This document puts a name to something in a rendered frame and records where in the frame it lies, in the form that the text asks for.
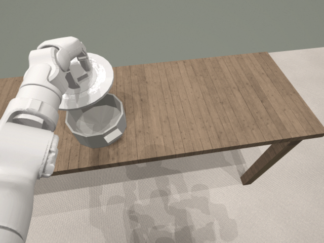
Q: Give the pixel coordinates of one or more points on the pot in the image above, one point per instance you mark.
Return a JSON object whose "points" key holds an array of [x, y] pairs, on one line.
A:
{"points": [[98, 125]]}

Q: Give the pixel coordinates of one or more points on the left robot hand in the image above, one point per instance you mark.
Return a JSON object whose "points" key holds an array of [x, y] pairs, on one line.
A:
{"points": [[74, 48]]}

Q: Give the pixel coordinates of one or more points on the robot left upper arm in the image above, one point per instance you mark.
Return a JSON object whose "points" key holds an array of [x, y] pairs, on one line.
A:
{"points": [[26, 154]]}

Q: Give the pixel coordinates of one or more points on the left robot forearm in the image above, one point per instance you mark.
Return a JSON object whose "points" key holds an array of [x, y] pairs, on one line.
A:
{"points": [[40, 94]]}

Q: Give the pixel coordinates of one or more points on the lid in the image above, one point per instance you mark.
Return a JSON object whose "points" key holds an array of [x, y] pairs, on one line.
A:
{"points": [[92, 88]]}

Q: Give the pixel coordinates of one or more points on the knob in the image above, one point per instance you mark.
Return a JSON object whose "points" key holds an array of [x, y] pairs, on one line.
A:
{"points": [[78, 71]]}

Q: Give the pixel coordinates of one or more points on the table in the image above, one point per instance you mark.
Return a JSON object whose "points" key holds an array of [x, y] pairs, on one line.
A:
{"points": [[190, 107]]}

